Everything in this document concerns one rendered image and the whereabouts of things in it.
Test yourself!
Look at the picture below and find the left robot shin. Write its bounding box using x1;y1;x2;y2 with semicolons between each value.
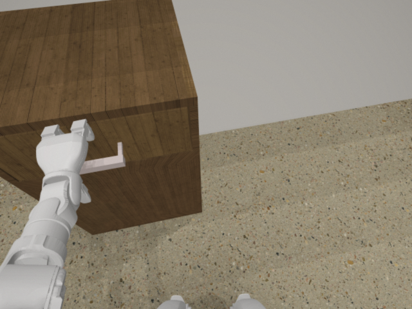
171;295;184;302

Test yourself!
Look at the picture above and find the robot shin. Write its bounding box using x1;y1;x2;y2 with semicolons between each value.
171;295;184;302
236;294;251;301

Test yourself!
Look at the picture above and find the robot left hand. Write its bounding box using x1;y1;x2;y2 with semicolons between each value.
36;119;95;203

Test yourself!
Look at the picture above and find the left robot upper arm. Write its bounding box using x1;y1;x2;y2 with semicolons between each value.
0;264;66;309

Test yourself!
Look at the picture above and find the left robot forearm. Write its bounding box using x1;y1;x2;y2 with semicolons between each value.
0;171;81;273

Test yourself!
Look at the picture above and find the cabinet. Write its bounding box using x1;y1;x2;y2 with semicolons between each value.
0;0;202;235

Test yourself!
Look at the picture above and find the right robot shin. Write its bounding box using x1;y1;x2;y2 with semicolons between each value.
236;294;251;301

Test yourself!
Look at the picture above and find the drawer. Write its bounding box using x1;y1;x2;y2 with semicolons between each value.
0;107;191;181

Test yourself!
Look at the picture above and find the handle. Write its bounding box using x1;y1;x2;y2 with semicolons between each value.
79;142;126;174

